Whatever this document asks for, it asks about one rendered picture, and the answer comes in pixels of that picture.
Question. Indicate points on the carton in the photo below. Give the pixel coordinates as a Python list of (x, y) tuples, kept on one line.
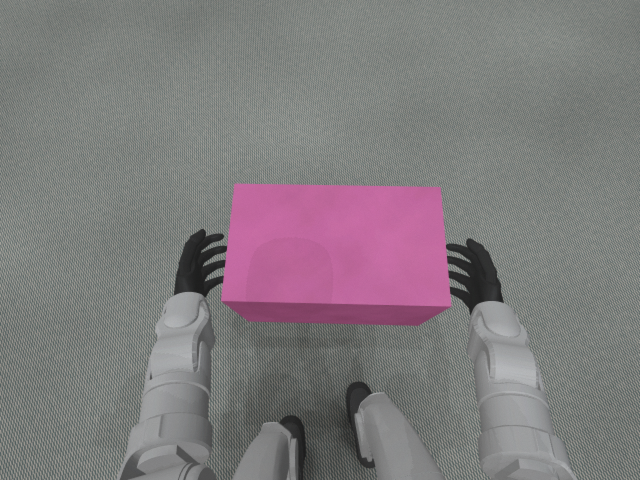
[(336, 254)]

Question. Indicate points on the left robot thigh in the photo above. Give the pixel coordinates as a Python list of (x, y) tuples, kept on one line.
[(270, 456)]

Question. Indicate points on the right robot forearm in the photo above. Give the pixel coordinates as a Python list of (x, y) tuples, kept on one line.
[(518, 438)]

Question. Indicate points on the robot right hand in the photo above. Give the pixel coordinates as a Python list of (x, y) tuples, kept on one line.
[(483, 284)]

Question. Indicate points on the robot thigh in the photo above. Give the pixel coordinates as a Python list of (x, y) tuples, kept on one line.
[(270, 456), (386, 435)]

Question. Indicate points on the left robot forearm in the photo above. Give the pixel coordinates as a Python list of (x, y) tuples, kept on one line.
[(173, 427)]

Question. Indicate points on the right robot thigh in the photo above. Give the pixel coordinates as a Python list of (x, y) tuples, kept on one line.
[(386, 435)]

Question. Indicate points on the robot left hand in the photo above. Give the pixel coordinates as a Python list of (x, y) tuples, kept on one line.
[(191, 273)]

